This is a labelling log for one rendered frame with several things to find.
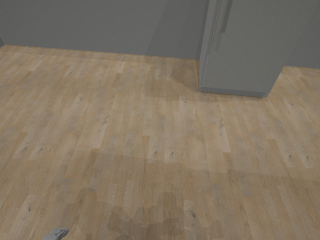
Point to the robot left hand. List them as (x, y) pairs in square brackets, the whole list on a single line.
[(57, 234)]

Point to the fridge door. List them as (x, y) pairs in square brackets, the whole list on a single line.
[(259, 37)]

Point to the handle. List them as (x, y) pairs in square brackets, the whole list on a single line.
[(226, 17)]

